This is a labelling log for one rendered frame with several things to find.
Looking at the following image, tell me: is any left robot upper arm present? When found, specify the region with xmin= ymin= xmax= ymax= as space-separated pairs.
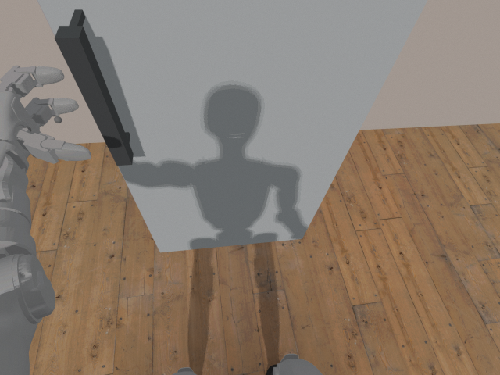
xmin=0 ymin=254 xmax=55 ymax=375

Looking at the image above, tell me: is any robot left forearm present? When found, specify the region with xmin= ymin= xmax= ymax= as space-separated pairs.
xmin=0 ymin=141 xmax=37 ymax=259

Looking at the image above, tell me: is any fridge door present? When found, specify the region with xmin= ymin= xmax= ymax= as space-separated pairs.
xmin=38 ymin=0 xmax=427 ymax=252

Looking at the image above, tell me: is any handle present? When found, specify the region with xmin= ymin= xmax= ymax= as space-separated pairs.
xmin=55 ymin=9 xmax=134 ymax=166

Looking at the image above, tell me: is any robot left hand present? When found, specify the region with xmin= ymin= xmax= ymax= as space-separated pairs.
xmin=0 ymin=66 xmax=91 ymax=164

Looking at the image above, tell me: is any robot right thigh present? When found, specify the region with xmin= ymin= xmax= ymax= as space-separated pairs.
xmin=273 ymin=359 xmax=323 ymax=375

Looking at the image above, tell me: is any robot right shin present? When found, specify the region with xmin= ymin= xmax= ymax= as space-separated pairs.
xmin=279 ymin=354 xmax=298 ymax=364

